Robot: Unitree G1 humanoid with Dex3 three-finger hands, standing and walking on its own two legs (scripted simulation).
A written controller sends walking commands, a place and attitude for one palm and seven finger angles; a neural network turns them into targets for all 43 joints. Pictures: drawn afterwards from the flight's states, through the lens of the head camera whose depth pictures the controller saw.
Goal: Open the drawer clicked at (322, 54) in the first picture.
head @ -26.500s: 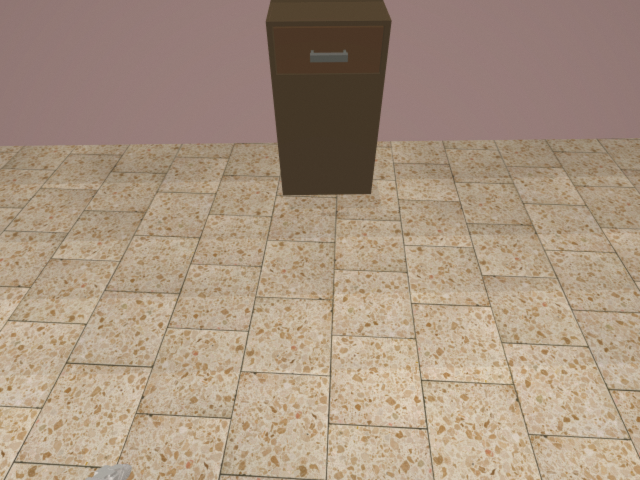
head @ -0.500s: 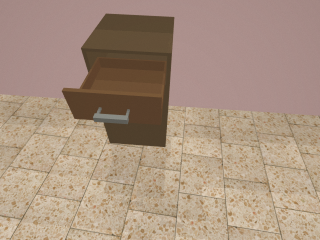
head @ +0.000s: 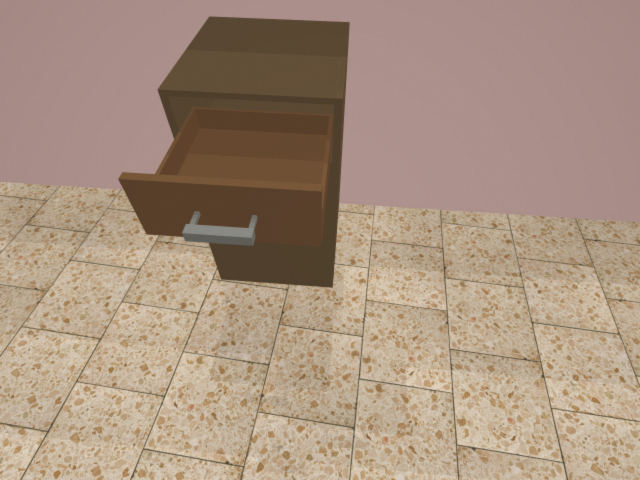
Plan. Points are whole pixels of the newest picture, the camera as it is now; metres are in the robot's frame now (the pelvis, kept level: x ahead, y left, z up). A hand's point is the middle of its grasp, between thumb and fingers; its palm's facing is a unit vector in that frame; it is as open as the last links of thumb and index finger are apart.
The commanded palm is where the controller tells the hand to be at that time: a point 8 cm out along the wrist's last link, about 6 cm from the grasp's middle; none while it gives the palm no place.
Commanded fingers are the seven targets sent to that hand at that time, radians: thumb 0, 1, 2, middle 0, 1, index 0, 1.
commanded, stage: look to check the result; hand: left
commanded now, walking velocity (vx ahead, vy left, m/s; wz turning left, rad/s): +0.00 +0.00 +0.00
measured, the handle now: (222, 226) +0.56 +0.23 -0.09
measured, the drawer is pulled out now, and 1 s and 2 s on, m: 0.29 0.29 0.29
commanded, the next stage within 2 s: stand and wait in 0.22 s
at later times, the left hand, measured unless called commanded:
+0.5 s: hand out of the picture +0.00 +0.16 -0.17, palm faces +0.06 -0.98 -0.19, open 7.4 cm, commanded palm none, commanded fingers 0.00 0.90 0.90 -0.20 -0.30 -0.20 -0.30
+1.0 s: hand out of the picture +0.00 +0.15 -0.18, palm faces +0.07 -0.98 -0.19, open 7.4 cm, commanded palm none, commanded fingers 0.00 0.90 0.90 -0.20 -0.30 -0.20 -0.30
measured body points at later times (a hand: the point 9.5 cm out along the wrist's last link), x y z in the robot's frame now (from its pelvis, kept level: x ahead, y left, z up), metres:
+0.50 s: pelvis +0.01 -0.01 +0.00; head +0.02 -0.01 +0.45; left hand +0.00 +0.21 -0.16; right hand -0.01 -0.21 -0.17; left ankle +0.03 +0.13 -0.74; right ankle +0.00 -0.10 -0.74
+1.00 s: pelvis +0.02 -0.01 +0.00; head +0.03 -0.02 +0.45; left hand +0.00 +0.20 -0.16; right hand +0.00 -0.22 -0.17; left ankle +0.03 +0.13 -0.74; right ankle +0.00 -0.10 -0.74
